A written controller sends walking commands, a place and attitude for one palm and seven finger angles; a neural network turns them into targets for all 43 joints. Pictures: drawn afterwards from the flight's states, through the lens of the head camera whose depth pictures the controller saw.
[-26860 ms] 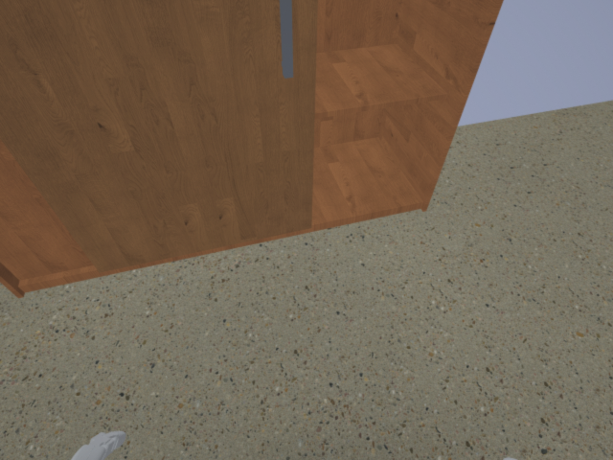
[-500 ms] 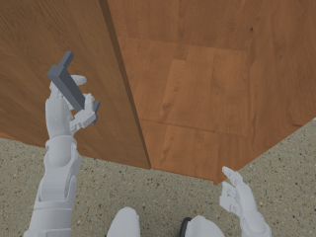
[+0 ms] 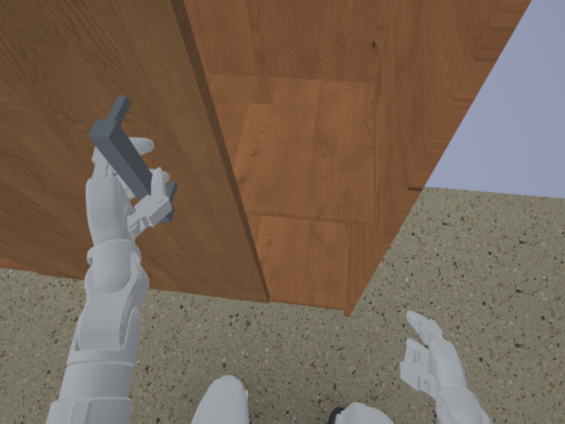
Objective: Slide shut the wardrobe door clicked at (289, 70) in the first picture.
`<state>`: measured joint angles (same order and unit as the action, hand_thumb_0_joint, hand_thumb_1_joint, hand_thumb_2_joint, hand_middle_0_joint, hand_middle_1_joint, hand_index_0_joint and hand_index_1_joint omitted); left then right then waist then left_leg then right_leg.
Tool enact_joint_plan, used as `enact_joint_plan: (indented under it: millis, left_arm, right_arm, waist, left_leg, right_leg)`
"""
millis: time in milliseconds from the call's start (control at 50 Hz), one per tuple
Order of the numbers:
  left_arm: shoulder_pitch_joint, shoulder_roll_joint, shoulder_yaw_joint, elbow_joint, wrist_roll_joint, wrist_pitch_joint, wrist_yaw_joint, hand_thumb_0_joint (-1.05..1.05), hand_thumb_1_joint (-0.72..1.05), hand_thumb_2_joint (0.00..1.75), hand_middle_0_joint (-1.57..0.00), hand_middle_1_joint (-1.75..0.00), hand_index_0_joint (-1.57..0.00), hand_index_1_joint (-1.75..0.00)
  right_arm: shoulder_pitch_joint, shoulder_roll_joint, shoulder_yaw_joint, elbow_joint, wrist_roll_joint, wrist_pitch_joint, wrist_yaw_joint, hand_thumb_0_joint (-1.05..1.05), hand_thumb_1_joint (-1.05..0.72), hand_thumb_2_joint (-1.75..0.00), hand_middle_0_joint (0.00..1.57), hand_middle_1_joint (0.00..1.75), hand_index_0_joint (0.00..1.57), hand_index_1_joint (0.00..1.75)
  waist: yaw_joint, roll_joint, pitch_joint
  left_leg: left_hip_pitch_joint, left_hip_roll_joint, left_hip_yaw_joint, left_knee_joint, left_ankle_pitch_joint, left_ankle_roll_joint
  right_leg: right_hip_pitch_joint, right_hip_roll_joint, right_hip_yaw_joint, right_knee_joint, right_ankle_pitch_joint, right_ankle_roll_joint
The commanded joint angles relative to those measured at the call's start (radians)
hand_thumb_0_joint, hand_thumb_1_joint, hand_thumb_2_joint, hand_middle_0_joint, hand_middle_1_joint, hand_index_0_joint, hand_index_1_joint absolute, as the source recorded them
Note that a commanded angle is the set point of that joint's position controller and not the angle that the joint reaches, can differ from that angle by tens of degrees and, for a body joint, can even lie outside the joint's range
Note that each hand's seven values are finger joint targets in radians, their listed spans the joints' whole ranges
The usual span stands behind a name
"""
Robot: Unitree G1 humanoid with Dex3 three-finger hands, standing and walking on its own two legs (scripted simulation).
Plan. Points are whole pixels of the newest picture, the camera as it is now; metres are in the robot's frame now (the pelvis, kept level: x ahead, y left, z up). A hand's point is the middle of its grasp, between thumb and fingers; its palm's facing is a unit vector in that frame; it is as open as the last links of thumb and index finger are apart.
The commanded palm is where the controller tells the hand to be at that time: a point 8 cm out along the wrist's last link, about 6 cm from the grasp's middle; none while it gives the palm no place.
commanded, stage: step sideways, sliding the door along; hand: left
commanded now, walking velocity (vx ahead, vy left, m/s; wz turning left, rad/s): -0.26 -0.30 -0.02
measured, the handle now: (145, 166) +0.39 +0.24 +0.09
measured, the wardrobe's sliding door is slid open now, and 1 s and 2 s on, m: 0.26 0.01 0.00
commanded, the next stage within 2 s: stop walking and hold the door there in 1.54 s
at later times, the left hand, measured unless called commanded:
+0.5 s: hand (274, 215) +0.34 +0.06 +0.09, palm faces +0.20 -0.96 -0.17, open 6.2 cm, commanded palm +0.31 +0.07 +0.10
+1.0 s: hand (349, 223) +0.34 -0.03 +0.09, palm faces +0.19 -0.97 -0.16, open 6.3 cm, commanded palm +0.31 -0.01 +0.10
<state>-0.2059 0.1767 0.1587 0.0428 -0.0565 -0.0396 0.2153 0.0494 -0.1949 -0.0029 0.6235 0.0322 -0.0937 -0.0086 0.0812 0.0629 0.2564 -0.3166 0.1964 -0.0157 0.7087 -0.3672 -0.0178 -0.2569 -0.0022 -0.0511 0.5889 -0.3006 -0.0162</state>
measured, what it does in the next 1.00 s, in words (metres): steps to the right: left foot, then left foot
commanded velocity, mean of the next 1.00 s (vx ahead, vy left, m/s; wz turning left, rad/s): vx -0.13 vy -0.30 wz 0.01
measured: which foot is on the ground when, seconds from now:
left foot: up 0.00-0.02, down 0.04-0.52, up 0.54-0.64, down 0.66-0.84, up 0.86-1.00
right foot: down 0.00-1.00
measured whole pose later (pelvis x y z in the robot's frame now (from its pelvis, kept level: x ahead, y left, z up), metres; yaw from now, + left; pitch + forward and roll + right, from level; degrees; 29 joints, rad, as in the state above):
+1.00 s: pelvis -0.06 -0.18 +0.00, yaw -3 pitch +0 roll +2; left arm -0.37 0.21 0.13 0.33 -0.08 0.01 0.16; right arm 0.16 -0.20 0.01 0.66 0.04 -0.01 -0.06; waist 0.00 0.01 0.12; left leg -0.29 0.08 0.04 0.70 -0.42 0.00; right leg -0.35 0.08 -0.08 0.50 -0.16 -0.14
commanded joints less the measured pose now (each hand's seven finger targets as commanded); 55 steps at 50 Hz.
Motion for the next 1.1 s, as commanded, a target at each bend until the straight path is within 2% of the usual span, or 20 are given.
enact_joint_plan:
  millis: [0, 20, 40, 60, 140, 200, 240, 300, 380, 440, 500, 600, 660, 720, 800, 840, 960, 1000, 1060, 1080]
  left_arm:
    - [-0.351, 0.012, -0.274, -0.520, 0.032, -0.171, -0.102, 0.00, 0.90, 0.90, -0.45, -1.40, -0.45, -1.40]
    - [-0.370, 0.001, -0.284, -0.549, 0.019, -0.172, -0.107, 0.00, 0.90, 0.90, -0.45, -1.40, -0.45, -1.40]
    - [-0.359, -0.047, -0.294, -0.505, 0.042, -0.177, -0.113, 0.00, 0.90, 0.90, -0.45, -1.40, -0.45, -1.40]
    - [-0.358, -0.061, -0.304, -0.446, 0.065, -0.166, -0.116, 0.00, 0.90, 0.90, -0.45, -1.40, -0.45, -1.40]
    - [-0.362, -0.069, -0.327, -0.393, 0.072, -0.144, -0.101, 0.00, 0.90, 0.90, -0.45, -1.40, -0.45, -1.40]
    - [-0.425, -0.051, -0.357, -0.412, 0.073, -0.136, -0.116, 0.00, 0.90, 0.90, -0.45, -1.40, -0.45, -1.40]
    - [-0.386, -0.023, -0.346, -0.384, 0.060, -0.123, -0.109, 0.00, 0.90, 0.90, -0.45, -1.40, -0.45, -1.40]
    - [-0.368, 0.003, -0.291, -0.371, 0.039, -0.127, -0.110, 0.00, 0.90, 0.90, -0.45, -1.40, -0.45, -1.40]
    - [-0.369, 0.011, -0.252, -0.398, 0.050, -0.152, -0.120, 0.00, 0.90, 0.90, -0.45, -1.40, -0.45, -1.40]
    - [-0.347, 0.024, -0.234, -0.325, 0.059, -0.132, -0.121, 0.00, 0.90, 0.90, -0.45, -1.40, -0.45, -1.40]
    - [-0.354, 0.091, -0.190, -0.300, 0.040, -0.115, -0.123, 0.00, 0.90, 0.90, -0.45, -1.40, -0.45, -1.40]
    - [-0.391, 0.146, -0.120, -0.292, 0.026, -0.133, -0.114, 0.00, 0.90, 0.90, -0.45, -1.40, -0.45, -1.40]
    - [-0.408, 0.137, -0.110, -0.270, 0.020, -0.134, -0.123, 0.00, 0.90, 0.90, -0.45, -1.40, -0.45, -1.40]
    - [-0.440, 0.123, -0.118, -0.219, 0.049, -0.122, -0.137, 0.00, 0.90, 0.90, -0.45, -1.40, -0.45, -1.40]
    - [-0.508, 0.106, -0.144, -0.169, 0.037, -0.106, -0.140, 0.00, 0.90, 0.90, -0.45, -1.40, -0.45, -1.40]
    - [-0.518, 0.110, -0.161, -0.114, 0.012, -0.077, -0.137, 0.00, 0.90, 0.90, -0.45, -1.40, -0.45, -1.40]
    - [-0.592, 0.096, -0.152, -0.093, -0.006, -0.105, -0.116, 0.00, 0.90, 0.90, -0.45, -1.40, -0.45, -1.40]
    - [-0.613, 0.123, -0.149, -0.088, -0.013, -0.105, -0.110, 0.00, 0.90, 0.90, -0.45, -1.40, -0.45, -1.40]
    - [-0.645, 0.044, -0.201, 0.010, -0.005, -0.088, -0.129, 0.00, 0.90, 0.90, -0.45, -1.40, -0.45, -1.40]
    - [-0.675, -0.002, -0.249, 0.004, 0.005, -0.093, -0.145, 0.00, 0.90, 0.90, -0.45, -1.40, -0.45, -1.40]
  right_arm:
    - [-0.003, -0.082, -0.034, -0.127, -0.012, -0.065, -0.046, 0.00, -0.90, -0.90, 0.20, 0.30, 0.20, 0.30]
    - [-0.027, -0.127, -0.058, -0.134, -0.028, -0.060, -0.033, 0.00, -0.90, -0.90, 0.20, 0.30, 0.20, 0.30]
    - [-0.038, -0.110, -0.056, -0.149, -0.033, -0.058, -0.001, 0.00, -0.90, -0.90, 0.20, 0.30, 0.20, 0.30]
    - [-0.014, -0.126, -0.058, -0.144, -0.033, -0.051, 0.020, 0.00, -0.90, -0.90, 0.20, 0.30, 0.20, 0.30]
    - [-0.015, -0.106, -0.060, -0.167, -0.016, -0.050, 0.016, 0.00, -0.90, -0.90, 0.20, 0.30, 0.20, 0.30]
    - [-0.024, -0.072, -0.036, -0.184, 0.020, -0.029, 0.002, 0.00, -0.90, -0.90, 0.20, 0.30, 0.20, 0.30]
    - [-0.038, -0.052, -0.025, -0.156, 0.008, -0.034, -0.021, 0.00, -0.90, -0.90, 0.20, 0.30, 0.20, 0.30]
    - [-0.003, -0.084, -0.047, -0.127, -0.003, -0.021, -0.035, 0.00, -0.90, -0.90, 0.20, 0.30, 0.20, 0.30]
    - [-0.027, -0.087, -0.052, -0.148, -0.028, 0.000, -0.022, 0.00, -0.90, -0.90, 0.20, 0.30, 0.20, 0.30]
    - [-0.022, -0.084, -0.043, -0.159, -0.009, 0.013, -0.019, 0.00, -0.90, -0.90, 0.20, 0.30, 0.20, 0.30]
    - [-0.026, -0.067, -0.038, -0.165, 0.006, 0.013, -0.038, 0.00, -0.90, -0.90, 0.20, 0.30, 0.20, 0.30]
    - [0.011, -0.066, -0.023, -0.139, -0.014, 0.015, -0.064, 0.00, -0.90, -0.90, 0.20, 0.30, 0.20, 0.30]
    - [0.017, -0.093, -0.045, -0.147, -0.028, 0.027, -0.055, 0.00, -0.90, -0.90, 0.20, 0.30, 0.20, 0.30]
    - [-0.023, -0.086, -0.044, -0.139, -0.045, 0.041, -0.036, 0.00, -0.90, -0.90, 0.20, 0.30, 0.20, 0.30]
    - [0.005, -0.088, -0.028, -0.157, 0.006, 0.049, -0.032, 0.00, -0.90, -0.90, 0.20, 0.30, 0.20, 0.30]
    - [-0.004, -0.072, -0.023, -0.152, 0.022, 0.039, -0.048, 0.00, -0.90, -0.90, 0.20, 0.30, 0.20, 0.30]
    - [0.038, -0.062, 0.005, -0.109, 0.002, 0.015, -0.068, 0.00, -0.90, -0.90, 0.20, 0.30, 0.20, 0.30]
    - [0.070, -0.095, -0.019, -0.097, 0.002, 0.019, -0.077, 0.00, -0.90, -0.90, 0.20, 0.30, 0.20, 0.30]
    - [0.043, -0.124, -0.030, -0.097, 0.001, 0.049, -0.043, 0.00, -0.90, -0.90, 0.20, 0.30, 0.20, 0.30]
    - [0.010, -0.093, -0.023, -0.100, -0.018, 0.056, -0.044, 0.00, -0.90, -0.90, 0.20, 0.30, 0.20, 0.30]
  waist:
    - [-0.121, -0.104, -0.681]
    - [-0.101, 0.186, -0.666]
    - [-0.073, 0.231, -0.661]
    - [-0.080, 0.157, -0.610]
    - [-0.084, 0.230, -0.553]
    - [-0.107, -0.079, -0.590]
    - [-0.113, -0.155, -0.548]
    - [-0.115, -0.182, -0.608]
    - [-0.090, 0.177, -0.612]
    - [-0.094, 0.095, -0.563]
    - [-0.104, -0.221, -0.631]
    - [-0.104, -0.170, -0.662]
    - [-0.091, 0.139, -0.641]
    - [-0.075, 0.345, -0.538]
    - [-0.094, 0.022, -0.587]
    - [-0.115, -0.269, -0.592]
    - [-0.101, -0.122, -0.666]
    - [-0.114, -0.071, -0.707]
    - [-0.086, 0.148, -0.607]
    - [-0.085, 0.237, -0.536]
  left_leg:
    - [0.343, 0.001, 0.044, -0.274, 0.652, 0.029]
    - [0.547, 0.162, -0.134, -0.251, 1.151, 0.103]
    - [0.602, 0.285, -0.201, -0.282, 1.329, 0.164]
    - [0.568, 0.280, -0.133, -0.298, 1.205, 0.178]
    - [0.424, 0.197, 0.016, -0.166, 0.906, 0.121]
    - [0.230, 0.008, 0.089, -0.029, 0.374, 0.018]
    - [0.156, -0.103, 0.086, -0.034, 0.072, -0.014]
    - [0.219, -0.051, 0.050, -0.141, 0.225, 0.005]
    - [0.423, 0.222, -0.084, -0.258, 1.006, 0.132]
    - [0.296, 0.146, 0.032, -0.178, 0.722, 0.135]
    - [0.129, -0.073, 0.092, 0.001, 0.069, -0.004]
    - [0.173, -0.054, 0.062, -0.236, 0.168, 0.007]
    - [0.486, 0.247, -0.170, -0.318, 1.005, 0.141]
    - [0.339, 0.253, -0.039, -0.307, 0.839, 0.162]
    - [0.217, 0.071, 0.098, -0.072, 0.549, 0.048]
    - [0.074, -0.107, 0.096, 0.022, -0.057, 0.025]
    - [0.059, -0.114, 0.075, -0.163, 0.012, 0.019]
    - [0.262, -0.045, 0.059, -0.349, 0.324, 0.038]
    - [0.401, 0.292, -0.238, -0.364, 0.643, 0.218]
    - [0.352, 0.290, -0.204, -0.354, 0.655, 0.232]
  right_leg:
    - [0.205, -0.120, 0.065, 0.149, 0.996, 0.008]
    - [-0.048, -0.046, 0.020, 0.268, 0.436, 0.057]
    - [-0.162, -0.026, 0.081, 0.351, -0.168, 0.045]
    - [-0.171, -0.009, 0.104, 0.381, -0.238, 0.040]
    - [0.007, -0.024, 0.024, 0.045, 0.011, 0.017]
    - [0.191, -0.144, 0.161, -0.134, 0.727, -0.023]
    - [0.098, -0.215, 0.201, -0.139, 0.832, -0.060]
    - [0.151, -0.170, 0.191, -0.063, 0.817, -0.045]
    - [-0.015, -0.036, 0.055, 0.114, 0.107, 0.039]
    - [0.096, -0.049, 0.064, -0.051, 0.314, 0.022]
    - [0.225, -0.204, 0.275, -0.140, 0.936, -0.060]
    - [0.257, -0.163, 0.197, -0.071, 0.859, -0.061]
    - [-0.117, -0.022, 0.084, 0.143, 0.146, 0.047]
    - [-0.093, -0.027, 0.086, 0.156, -0.081, 0.023]
    - [0.203, -0.047, 0.085, -0.152, 0.460, 0.000]
    - [0.156, -0.198, 0.246, -0.228, 0.540, -0.095]
    - [0.329, -0.171, 0.202, -0.142, 0.675, -0.107]
    - [0.260, -0.139, 0.162, -0.051, 0.621, -0.042]
    - [-0.133, -0.025, 0.120, 0.200, -0.035, 0.100]
    - [-0.153, -0.044, 0.127, 0.238, -0.099, 0.046]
